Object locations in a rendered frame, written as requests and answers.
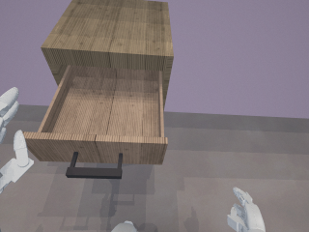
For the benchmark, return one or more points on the right robot hand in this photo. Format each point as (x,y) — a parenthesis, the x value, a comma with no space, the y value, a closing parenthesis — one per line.
(246,218)

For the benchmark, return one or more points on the left robot hand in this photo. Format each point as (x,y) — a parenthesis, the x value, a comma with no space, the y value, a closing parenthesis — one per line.
(15,168)

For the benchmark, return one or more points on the cabinet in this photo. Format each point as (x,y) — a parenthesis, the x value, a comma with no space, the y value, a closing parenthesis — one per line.
(117,34)

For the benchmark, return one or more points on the left robot thigh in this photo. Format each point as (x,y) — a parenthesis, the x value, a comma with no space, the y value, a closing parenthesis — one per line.
(124,227)

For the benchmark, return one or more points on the handle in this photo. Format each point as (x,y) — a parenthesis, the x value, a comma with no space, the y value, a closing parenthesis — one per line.
(94,172)

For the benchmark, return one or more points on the drawer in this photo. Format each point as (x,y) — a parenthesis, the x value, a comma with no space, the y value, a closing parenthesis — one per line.
(101,113)

